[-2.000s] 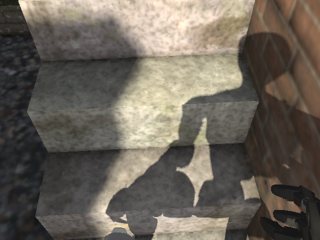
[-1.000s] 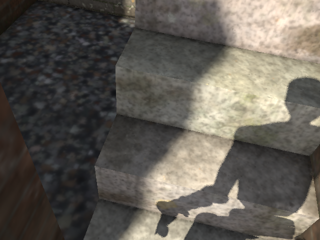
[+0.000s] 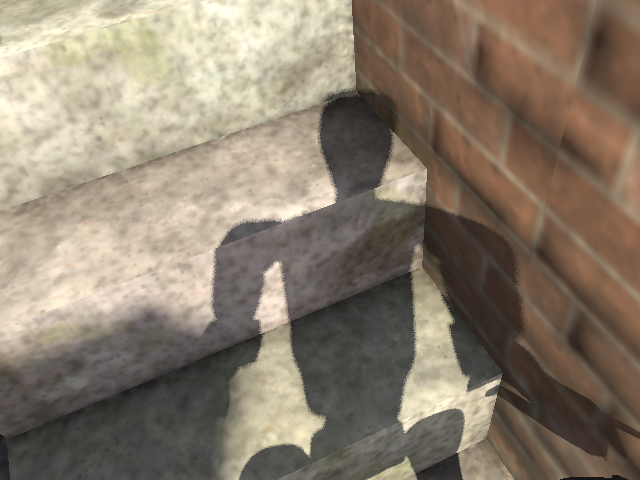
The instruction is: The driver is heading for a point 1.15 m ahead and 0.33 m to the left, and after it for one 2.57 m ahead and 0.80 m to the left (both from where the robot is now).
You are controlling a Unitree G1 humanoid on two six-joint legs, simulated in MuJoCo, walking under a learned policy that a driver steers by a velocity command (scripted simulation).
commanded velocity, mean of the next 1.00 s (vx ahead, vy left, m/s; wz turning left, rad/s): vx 0.61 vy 0.29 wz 0.41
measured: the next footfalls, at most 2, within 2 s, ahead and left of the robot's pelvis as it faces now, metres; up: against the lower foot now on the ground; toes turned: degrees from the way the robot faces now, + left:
left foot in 0.36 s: +0.14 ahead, +0.29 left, +0.22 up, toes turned +18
right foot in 0.92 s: +0.31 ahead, +0.23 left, +0.43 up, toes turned +21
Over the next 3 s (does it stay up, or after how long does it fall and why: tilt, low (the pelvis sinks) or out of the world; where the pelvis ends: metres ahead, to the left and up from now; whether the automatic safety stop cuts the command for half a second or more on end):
stays up -0.18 1.18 -0.19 its command is cut before an obstacle from the start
